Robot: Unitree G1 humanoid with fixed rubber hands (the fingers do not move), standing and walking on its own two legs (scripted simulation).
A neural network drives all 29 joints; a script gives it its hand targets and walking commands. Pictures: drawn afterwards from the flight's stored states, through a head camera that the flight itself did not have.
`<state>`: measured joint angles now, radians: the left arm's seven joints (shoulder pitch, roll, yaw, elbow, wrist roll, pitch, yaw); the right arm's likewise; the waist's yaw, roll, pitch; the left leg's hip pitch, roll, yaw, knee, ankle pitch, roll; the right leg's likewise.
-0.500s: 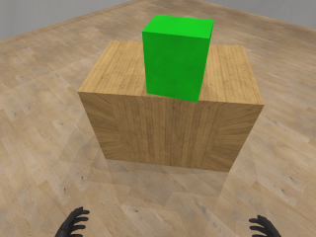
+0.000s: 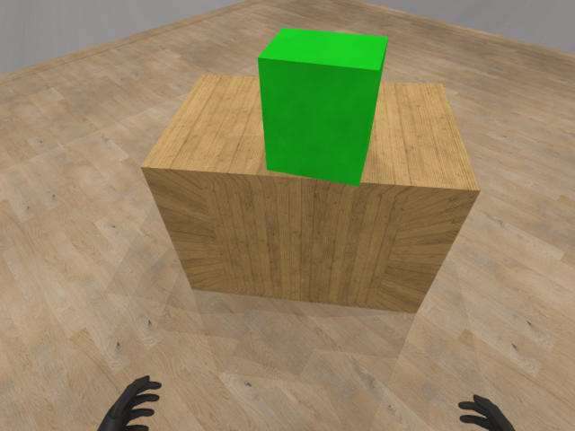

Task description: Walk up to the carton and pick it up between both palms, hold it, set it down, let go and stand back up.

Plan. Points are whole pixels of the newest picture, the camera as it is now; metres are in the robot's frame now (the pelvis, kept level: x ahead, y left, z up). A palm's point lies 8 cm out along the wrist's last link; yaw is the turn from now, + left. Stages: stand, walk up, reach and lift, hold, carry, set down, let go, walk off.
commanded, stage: stand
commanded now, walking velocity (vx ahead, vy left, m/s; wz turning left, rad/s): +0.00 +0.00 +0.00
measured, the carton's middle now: (322, 109) +0.83 -0.03 +0.03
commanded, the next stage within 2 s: walk up in 0.64 s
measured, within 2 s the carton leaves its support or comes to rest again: neither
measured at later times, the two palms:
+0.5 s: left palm out of the picture +0.15 +0.28 -0.07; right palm out of the picture +0.13 -0.26 -0.09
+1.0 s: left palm out of the picture +0.14 +0.28 -0.07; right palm out of the picture +0.13 -0.29 -0.09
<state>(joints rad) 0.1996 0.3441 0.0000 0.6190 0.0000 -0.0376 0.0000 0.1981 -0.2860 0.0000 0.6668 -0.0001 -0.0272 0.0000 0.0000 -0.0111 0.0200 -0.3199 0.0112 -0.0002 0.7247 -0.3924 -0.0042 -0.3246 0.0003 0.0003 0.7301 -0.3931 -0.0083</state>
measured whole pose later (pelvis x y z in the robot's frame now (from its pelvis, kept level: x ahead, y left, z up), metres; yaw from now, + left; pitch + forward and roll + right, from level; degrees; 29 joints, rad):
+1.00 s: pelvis +0.01 -0.01 +0.00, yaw +0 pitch -1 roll +1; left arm 0.22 0.39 0.00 0.66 0.00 -0.05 -0.01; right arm 0.22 -0.34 0.00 0.73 0.00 -0.05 0.01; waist 0.00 -0.01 0.02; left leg -0.31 0.01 0.00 0.74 -0.42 0.01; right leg -0.33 0.00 0.00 0.76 -0.42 -0.02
